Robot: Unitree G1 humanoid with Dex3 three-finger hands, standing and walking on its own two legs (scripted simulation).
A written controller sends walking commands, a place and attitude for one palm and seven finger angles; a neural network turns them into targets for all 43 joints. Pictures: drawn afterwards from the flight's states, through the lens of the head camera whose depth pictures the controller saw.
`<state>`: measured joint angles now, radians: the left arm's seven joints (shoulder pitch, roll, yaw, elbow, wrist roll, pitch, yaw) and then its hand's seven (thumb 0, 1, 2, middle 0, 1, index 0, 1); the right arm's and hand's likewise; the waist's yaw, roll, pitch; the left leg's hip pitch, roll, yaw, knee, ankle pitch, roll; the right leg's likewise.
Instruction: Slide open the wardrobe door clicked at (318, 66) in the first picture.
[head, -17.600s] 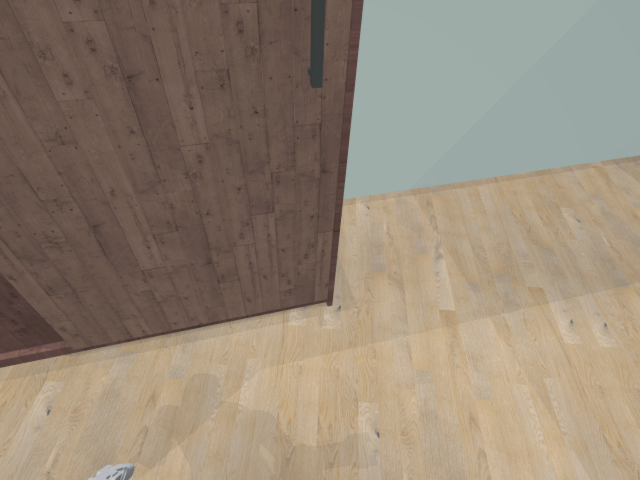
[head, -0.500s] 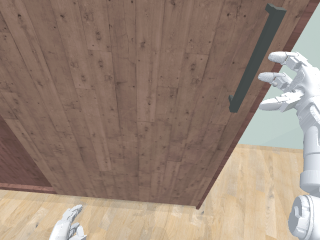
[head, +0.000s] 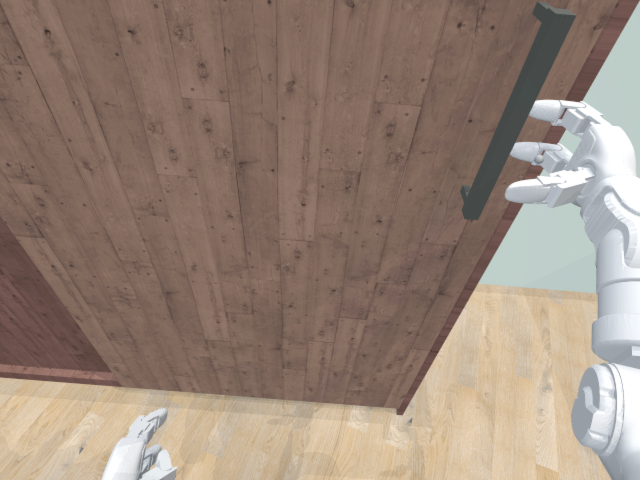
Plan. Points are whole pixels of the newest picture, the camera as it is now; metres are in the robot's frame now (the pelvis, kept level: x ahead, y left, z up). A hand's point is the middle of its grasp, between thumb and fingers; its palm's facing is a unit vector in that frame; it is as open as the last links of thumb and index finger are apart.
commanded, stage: feel for the door with the fingertips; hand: right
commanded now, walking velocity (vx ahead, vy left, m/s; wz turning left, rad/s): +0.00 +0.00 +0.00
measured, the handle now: (501, 125) +0.48 -0.17 +0.25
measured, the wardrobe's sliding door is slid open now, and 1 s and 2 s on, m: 0.00 0.00 0.00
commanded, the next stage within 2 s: slide the fingers in behind the handle in 0.14 s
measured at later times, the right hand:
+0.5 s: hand (526, 150) +0.44 -0.19 +0.25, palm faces +0.01 +1.00 -0.02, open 13.9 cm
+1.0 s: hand (518, 157) +0.42 -0.18 +0.24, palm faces +0.01 +1.00 -0.02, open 14.0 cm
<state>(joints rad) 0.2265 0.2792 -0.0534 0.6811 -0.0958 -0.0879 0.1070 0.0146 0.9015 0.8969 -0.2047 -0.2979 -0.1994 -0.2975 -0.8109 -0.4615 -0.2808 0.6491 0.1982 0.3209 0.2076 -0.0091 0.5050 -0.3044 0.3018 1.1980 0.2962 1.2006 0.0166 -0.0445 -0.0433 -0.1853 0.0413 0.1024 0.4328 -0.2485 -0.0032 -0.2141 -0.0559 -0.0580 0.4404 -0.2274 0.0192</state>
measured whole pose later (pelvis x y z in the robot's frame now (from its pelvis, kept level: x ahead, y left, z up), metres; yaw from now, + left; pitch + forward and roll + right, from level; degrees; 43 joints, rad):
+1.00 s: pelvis +0.01 +0.00 +0.00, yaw +0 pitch +0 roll +0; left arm 0.21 0.27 -0.05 0.66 -0.09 -0.08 0.09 0.01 0.90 0.90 -0.20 -0.30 -0.20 -0.30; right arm -0.74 -0.38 -0.25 0.49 0.21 0.33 0.16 -0.01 0.51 -0.30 0.30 1.20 0.30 1.20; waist 0.00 -0.05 -0.05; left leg -0.17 0.05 0.09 0.43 -0.25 -0.01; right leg -0.20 -0.05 -0.07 0.44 -0.24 0.02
